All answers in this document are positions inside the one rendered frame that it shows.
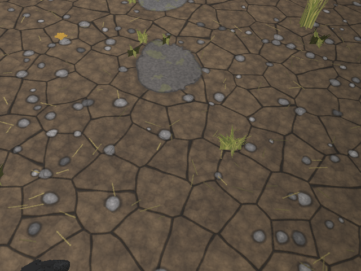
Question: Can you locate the left robot hand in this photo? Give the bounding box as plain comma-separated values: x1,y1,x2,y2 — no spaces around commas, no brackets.
21,259,70,271

